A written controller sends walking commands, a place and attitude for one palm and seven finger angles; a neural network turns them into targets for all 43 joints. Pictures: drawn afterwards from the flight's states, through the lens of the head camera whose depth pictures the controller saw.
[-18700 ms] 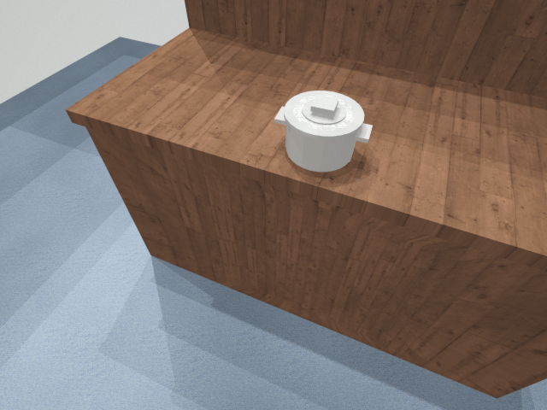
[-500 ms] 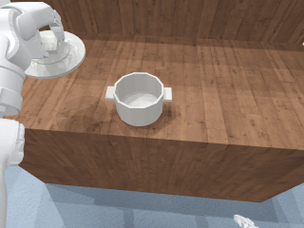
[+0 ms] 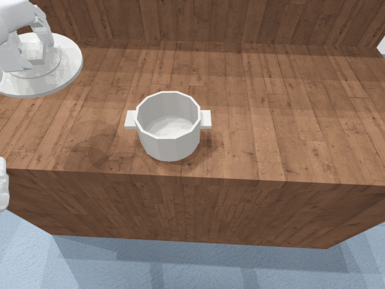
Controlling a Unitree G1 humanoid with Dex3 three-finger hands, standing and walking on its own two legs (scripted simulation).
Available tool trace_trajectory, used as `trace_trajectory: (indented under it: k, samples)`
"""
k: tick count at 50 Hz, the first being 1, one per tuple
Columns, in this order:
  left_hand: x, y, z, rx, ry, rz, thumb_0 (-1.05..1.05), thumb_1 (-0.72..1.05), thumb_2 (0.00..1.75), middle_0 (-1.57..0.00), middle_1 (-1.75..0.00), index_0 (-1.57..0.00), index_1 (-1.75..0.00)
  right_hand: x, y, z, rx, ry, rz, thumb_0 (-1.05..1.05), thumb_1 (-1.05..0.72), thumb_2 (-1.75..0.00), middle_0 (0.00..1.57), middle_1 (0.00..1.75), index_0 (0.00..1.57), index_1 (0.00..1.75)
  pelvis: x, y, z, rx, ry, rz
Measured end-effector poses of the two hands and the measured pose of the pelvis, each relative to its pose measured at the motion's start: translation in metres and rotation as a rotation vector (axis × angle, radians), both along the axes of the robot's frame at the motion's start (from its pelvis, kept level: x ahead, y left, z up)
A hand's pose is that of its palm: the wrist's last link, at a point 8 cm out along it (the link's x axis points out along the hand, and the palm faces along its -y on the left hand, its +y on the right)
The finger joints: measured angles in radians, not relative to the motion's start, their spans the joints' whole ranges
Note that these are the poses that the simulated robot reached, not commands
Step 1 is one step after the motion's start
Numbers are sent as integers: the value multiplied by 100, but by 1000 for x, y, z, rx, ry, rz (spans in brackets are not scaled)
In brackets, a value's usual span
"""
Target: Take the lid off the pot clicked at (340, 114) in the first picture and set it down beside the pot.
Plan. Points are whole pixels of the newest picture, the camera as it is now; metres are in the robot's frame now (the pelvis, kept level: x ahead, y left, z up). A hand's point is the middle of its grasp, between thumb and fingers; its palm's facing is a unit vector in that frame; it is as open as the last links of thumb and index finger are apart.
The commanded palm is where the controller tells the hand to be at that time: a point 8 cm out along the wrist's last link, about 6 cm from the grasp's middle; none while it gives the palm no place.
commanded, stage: lower the lid onto the table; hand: left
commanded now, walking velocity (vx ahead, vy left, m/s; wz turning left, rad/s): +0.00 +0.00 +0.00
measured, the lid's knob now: (29, 53) +0.49 +0.29 +0.22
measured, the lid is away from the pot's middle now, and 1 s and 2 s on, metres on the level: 0.24 0.24 0.24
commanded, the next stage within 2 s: none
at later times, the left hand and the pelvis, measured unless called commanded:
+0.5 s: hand (46, 62) +0.48 +0.26 +0.21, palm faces -0.31 -0.04 -0.95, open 8.9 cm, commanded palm +0.47 +0.27 +0.28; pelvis +0.01 -0.01 +0.00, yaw +0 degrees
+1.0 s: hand (38, 90) +0.45 +0.29 +0.17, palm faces -0.38 -0.05 -0.92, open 8.8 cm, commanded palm +0.47 +0.28 +0.24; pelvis +0.00 -0.01 +0.00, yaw +0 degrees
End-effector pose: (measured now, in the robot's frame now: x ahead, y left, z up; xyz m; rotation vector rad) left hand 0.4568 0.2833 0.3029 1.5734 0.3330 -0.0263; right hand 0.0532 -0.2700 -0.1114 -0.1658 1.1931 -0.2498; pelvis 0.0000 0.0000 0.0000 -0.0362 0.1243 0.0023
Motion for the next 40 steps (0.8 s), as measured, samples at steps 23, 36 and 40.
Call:
trace_trajectory:
  k: [23, 36, 40]
  samples:
    - [20, -22, -31, -35, 85, -8, 1, 6, 105, -59, -84, -58, -80, 12, -3, 0, 1, -35, 4, 1, -90, -90, 20, 30, 20, 30, 5, -6, -1, 3, 8, 1]
    - [18, -11, -52, -56, 105, 19, 1, 7, 106, -59, -84, -57, -80, 2, -13, 0, 7, -3, -31, 1, -90, -90, 20, 30, 20, 30, 7, -12, 0, 5, 10, -17]
    - [11, -6, -57, -36, 111, 21, 1, 7, 105, -59, -84, -57, -79, 6, -16, 2, -2, -5, -18, 1, -90, -90, 20, 30, 20, 30, 6, -13, 0, 3, 10, -9]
